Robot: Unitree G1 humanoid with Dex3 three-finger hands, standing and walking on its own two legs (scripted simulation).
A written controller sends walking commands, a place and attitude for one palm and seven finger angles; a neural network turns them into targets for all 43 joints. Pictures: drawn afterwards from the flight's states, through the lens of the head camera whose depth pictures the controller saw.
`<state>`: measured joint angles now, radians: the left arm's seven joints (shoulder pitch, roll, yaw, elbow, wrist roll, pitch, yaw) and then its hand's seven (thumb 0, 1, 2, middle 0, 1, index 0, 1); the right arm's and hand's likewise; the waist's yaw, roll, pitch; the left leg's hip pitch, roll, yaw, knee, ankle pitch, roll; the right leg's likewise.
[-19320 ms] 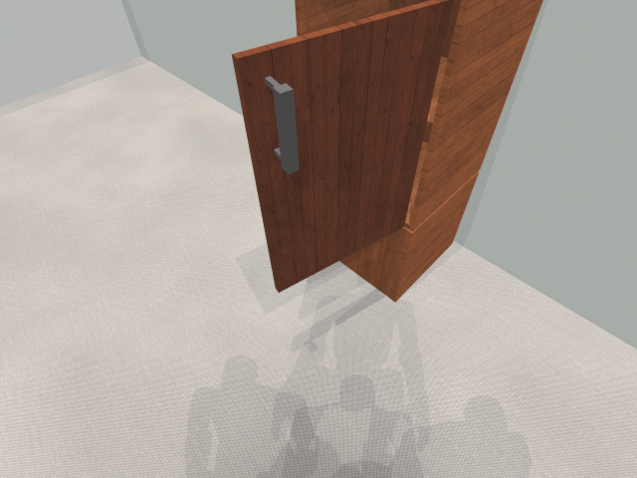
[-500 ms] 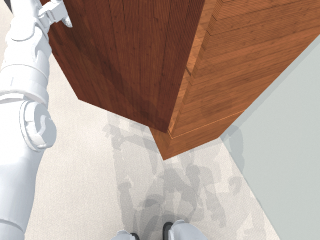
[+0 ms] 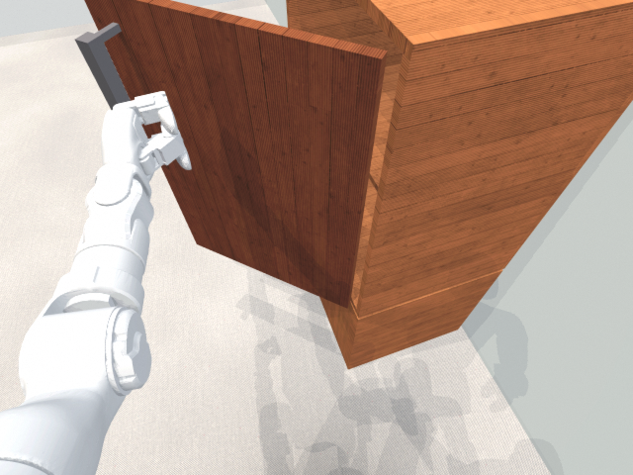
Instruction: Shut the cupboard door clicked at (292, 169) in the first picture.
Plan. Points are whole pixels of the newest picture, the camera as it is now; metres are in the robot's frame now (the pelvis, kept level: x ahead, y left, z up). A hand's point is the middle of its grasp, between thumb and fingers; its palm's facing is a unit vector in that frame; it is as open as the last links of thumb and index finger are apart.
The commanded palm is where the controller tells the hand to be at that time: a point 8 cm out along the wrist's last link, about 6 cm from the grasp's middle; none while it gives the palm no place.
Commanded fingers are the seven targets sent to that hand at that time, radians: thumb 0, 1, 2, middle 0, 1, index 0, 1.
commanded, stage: pull the fist back off the door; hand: left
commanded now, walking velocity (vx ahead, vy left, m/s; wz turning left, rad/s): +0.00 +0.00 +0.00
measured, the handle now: (122, 81) +0.64 +0.25 +0.15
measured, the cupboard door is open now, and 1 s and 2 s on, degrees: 45 45 45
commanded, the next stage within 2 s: draw the hand back to the body in 0.20 s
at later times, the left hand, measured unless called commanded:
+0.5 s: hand (171, 157) +0.46 +0.15 +0.16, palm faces +0.06 -1.00 +0.00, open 3.1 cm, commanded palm +0.40 +0.21 +0.16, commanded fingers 0.00 0.90 0.90 -1.30 -1.50 -1.30 -1.50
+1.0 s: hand (58, 285) +0.29 +0.22 +0.16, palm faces +0.25 -0.95 -0.19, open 3.1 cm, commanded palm +0.25 +0.27 +0.17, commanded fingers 0.00 0.90 0.90 -0.89 -1.05 -0.89 -1.05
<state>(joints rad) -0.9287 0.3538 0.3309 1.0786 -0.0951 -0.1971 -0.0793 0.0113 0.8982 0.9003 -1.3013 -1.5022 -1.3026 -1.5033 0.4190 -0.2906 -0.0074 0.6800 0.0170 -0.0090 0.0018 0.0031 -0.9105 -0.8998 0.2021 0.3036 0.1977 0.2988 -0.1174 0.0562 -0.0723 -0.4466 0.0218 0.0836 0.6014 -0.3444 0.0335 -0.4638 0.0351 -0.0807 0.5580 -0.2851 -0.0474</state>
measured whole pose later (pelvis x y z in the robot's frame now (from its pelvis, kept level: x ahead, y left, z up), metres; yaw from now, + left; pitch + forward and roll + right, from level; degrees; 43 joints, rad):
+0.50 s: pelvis -0.02 +0.00 +0.00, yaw -1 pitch +9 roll +0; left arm -0.88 0.36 0.34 1.07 -0.12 -0.22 -0.10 0.01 0.90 0.90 -1.30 -1.50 -1.30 -1.50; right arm 0.41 -0.28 0.03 0.68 0.04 -0.06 -0.02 0.00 -0.91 -0.90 0.20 0.30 0.20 0.30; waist -0.12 0.05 -0.06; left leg -0.43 0.01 0.10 0.59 -0.31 0.04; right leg -0.46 0.03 -0.06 0.57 -0.26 -0.05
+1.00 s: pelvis -0.02 +0.01 +0.02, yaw +2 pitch -3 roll +0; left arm -0.13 0.28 0.16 0.13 -0.10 -0.04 0.02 0.01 0.89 0.90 -1.13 -1.32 -1.14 -1.32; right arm 0.13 -0.26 0.04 0.59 0.04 -0.05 -0.06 0.01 -0.91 -0.90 0.20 0.30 0.20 0.30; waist 0.04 0.06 -0.01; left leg -0.11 -0.02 0.07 0.41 -0.25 0.05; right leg -0.14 0.00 -0.09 0.40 -0.22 -0.03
